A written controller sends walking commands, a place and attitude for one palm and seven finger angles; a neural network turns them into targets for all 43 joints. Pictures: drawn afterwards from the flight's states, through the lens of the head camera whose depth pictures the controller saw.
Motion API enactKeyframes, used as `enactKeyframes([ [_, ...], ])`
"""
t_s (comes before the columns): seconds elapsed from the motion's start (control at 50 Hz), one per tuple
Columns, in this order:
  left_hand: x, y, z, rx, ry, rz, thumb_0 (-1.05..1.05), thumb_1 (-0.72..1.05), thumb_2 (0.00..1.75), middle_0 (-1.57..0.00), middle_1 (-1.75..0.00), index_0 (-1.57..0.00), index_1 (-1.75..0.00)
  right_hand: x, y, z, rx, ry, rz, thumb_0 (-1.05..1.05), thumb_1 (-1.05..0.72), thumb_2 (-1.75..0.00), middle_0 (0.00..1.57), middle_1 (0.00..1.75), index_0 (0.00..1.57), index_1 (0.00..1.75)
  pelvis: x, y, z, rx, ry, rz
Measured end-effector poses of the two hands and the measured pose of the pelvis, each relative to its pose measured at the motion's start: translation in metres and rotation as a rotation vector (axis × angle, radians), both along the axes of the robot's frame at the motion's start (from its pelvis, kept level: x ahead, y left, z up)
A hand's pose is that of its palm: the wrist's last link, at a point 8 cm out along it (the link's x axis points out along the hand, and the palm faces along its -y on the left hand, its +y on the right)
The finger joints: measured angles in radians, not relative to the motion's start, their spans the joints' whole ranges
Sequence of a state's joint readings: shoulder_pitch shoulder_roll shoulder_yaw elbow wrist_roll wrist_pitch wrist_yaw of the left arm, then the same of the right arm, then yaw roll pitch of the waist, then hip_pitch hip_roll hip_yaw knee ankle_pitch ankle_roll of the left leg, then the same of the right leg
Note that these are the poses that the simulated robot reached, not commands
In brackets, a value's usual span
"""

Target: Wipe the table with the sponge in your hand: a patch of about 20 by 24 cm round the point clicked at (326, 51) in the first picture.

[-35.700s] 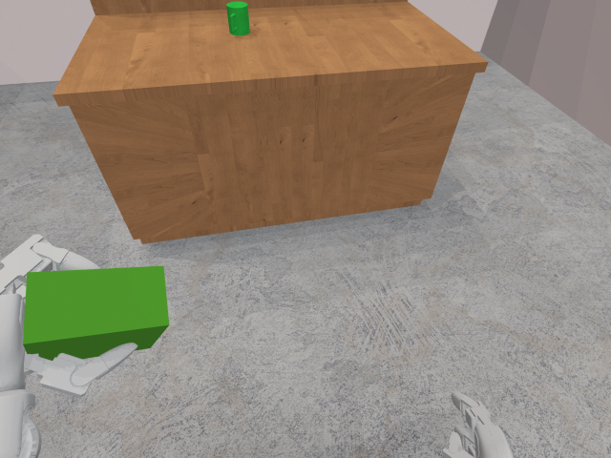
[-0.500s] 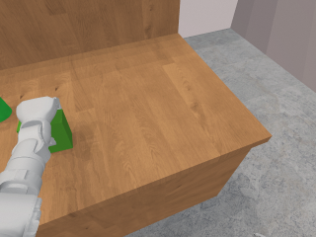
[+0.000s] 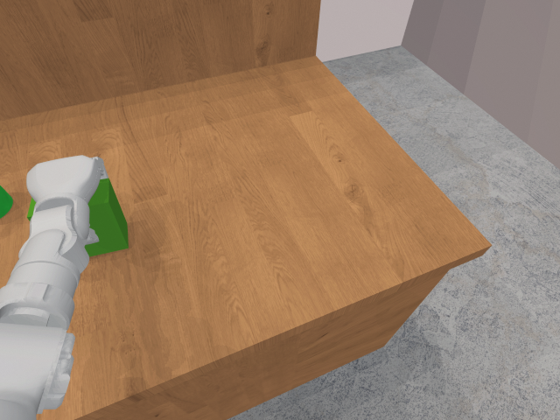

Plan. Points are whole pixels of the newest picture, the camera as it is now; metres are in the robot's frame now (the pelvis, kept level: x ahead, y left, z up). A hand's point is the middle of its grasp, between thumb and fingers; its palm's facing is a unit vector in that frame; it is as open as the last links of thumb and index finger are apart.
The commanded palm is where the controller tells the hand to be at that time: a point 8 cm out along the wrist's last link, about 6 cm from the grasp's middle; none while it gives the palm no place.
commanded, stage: slide across to the middle lane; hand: left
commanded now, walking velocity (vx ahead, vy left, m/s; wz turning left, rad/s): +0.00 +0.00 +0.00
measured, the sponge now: (87, 228) +0.39 +0.34 +0.02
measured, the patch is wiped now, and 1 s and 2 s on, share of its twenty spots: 0.40 0.55 0.70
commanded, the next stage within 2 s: wipe back along the middle lane in 0.42 s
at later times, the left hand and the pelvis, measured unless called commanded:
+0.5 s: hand (123, 195) +0.43 +0.27 +0.06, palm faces -0.08 -0.01 -1.00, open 10.1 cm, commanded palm +0.42 +0.24 +0.12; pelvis +0.01 +0.00 +0.00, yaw +1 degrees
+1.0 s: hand (140, 219) +0.39 +0.23 +0.06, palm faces -0.05 -0.05 -1.00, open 10.1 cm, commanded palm +0.36 +0.22 +0.10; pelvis +0.01 -0.03 +0.01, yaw +0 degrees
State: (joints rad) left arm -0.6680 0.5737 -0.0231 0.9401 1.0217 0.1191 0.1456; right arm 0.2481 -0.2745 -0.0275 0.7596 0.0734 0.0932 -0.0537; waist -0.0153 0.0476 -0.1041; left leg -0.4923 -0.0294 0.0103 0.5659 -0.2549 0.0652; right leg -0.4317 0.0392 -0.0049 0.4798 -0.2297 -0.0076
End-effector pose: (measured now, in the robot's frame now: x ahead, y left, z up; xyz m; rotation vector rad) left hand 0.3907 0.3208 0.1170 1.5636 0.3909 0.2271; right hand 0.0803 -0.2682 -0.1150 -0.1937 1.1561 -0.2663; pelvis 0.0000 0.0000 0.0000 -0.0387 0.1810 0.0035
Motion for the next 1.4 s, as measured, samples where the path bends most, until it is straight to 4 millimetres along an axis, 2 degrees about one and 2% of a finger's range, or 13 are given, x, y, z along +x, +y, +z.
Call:
enactKeyframes([
  [0.06,0.002,-0.005,0.001,-0.031,-0.021,-0.009,0.00,-0.53,1.08,-0.73,-1.35,-0.74,-1.35,0.008,0.008,0.000,0.011,-0.007,0.007,0.01,-0.91,-0.90,0.20,0.30,0.20,0.30,0.003,0.003,0.001,0.001,-0.009,0.004],
  [0.24,0.012,-0.036,-0.001,-0.040,-0.048,-0.038,0.00,-0.52,1.08,-0.72,-1.35,-0.74,-1.35,0.045,0.030,0.000,0.059,-0.070,0.059,0.01,-0.91,-0.90,0.20,0.30,0.20,0.30,0.008,0.009,0.001,0.005,-0.016,0.011],
  [0.38,0.018,-0.048,-0.002,-0.027,-0.037,0.003,0.00,-0.53,1.08,-0.73,-1.35,-0.74,-1.35,0.066,0.035,0.002,0.079,-0.105,0.093,0.01,-0.91,-0.90,0.20,0.30,0.20,0.30,0.011,0.004,0.002,0.011,-0.014,0.013],
  [0.52,0.023,-0.061,0.001,-0.004,-0.020,0.012,0.00,-0.52,1.08,-0.72,-1.35,-0.74,-1.35,0.067,0.022,0.001,0.068,-0.087,0.095,0.01,-0.91,-0.90,0.20,0.30,0.20,0.30,0.012,-0.005,0.002,0.013,-0.012,0.023],
  [0.66,0.027,-0.087,0.000,-0.030,-0.025,-0.019,0.00,-0.52,1.07,-0.72,-1.35,-0.74,-1.35,0.054,0.004,-0.003,0.062,-0.050,0.061,0.01,-0.91,-0.90,0.20,0.30,0.20,0.30,0.016,-0.015,0.003,0.018,-0.016,0.010],
  [0.82,0.009,-0.097,-0.004,-0.044,-0.064,0.021,0.00,-0.51,1.07,-0.71,-1.36,-0.73,-1.36,0.054,-0.012,0.001,0.070,-0.063,0.037,0.01,-0.91,-0.90,0.20,0.30,0.20,0.30,0.020,-0.026,0.005,0.028,-0.042,-0.013],
  [1.0,-0.021,-0.094,-0.004,-0.043,-0.055,0.063,-0.01,-0.50,1.06,-0.70,-1.37,-0.71,-1.37,0.086,-0.019,0.018,0.057,-0.166,0.077,0.01,-0.91,-0.90,0.19,0.30,0.20,0.30,0.015,-0.033,0.007,0.031,-0.080,-0.003],
  [1.18,-0.039,-0.098,-0.005,-0.033,-0.046,0.016,-0.01,-0.49,1.06,-0.69,-1.38,-0.70,-1.38,0.113,-0.003,0.031,0.068,-0.260,0.128,0.01,-0.91,-0.90,0.19,0.30,0.20,0.30,0.008,-0.032,0.007,0.031,-0.095,0.006],
  [1.4,-0.050,-0.101,-0.007,-0.043,-0.074,0.014,-0.01,-0.49,1.06,-0.69,-1.38,-0.70,-1.38,0.111,0.021,0.024,0.109,-0.240,0.145,0.01,-0.91,-0.90,0.20,0.30,0.20,0.30,0.006,-0.024,0.007,0.031,-0.104,0.003],
])
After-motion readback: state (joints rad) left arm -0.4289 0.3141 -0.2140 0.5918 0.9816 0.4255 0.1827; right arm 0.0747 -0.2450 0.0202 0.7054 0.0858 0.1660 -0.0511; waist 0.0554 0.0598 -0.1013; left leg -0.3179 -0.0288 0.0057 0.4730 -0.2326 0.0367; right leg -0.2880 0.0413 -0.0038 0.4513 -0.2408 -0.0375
